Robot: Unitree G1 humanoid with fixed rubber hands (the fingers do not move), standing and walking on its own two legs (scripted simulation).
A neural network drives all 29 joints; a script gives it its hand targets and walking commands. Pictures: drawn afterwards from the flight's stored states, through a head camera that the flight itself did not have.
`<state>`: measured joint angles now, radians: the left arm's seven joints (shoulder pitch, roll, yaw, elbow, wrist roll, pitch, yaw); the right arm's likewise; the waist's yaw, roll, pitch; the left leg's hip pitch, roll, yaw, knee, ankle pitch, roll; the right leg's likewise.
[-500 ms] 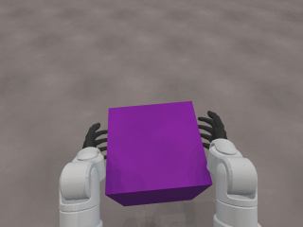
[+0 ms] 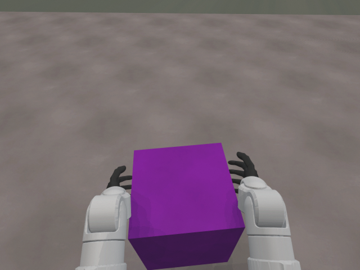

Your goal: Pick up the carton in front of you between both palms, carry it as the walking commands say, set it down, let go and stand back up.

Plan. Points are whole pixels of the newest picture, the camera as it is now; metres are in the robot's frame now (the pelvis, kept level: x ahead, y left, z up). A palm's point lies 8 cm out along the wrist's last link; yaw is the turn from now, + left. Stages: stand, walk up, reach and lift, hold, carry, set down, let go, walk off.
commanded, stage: carry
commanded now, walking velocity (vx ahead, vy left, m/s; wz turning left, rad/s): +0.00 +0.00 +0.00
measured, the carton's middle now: (183, 208) +0.31 -0.01 -0.04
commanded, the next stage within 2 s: hold in 1.44 s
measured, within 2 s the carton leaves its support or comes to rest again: neither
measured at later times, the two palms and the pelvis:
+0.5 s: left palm (95, 216) +0.26 +0.18 +0.04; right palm (234, 199) +0.28 -0.12 +0.05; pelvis -0.03 +0.03 +0.00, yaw +0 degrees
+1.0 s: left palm (83, 218) +0.26 +0.20 +0.04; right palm (223, 201) +0.27 -0.09 +0.05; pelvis -0.03 +0.05 +0.00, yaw +0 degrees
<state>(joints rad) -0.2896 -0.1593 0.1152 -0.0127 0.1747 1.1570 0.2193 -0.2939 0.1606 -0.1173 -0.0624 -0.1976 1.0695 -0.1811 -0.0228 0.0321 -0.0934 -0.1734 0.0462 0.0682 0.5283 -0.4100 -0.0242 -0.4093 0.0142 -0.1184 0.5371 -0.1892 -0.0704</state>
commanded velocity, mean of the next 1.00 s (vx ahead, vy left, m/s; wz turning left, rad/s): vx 0.00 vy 0.00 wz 0.00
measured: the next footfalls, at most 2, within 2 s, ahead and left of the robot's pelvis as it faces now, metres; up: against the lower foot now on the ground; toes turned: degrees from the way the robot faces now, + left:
none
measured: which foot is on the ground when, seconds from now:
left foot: down 0.00-1.00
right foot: down 0.00-1.00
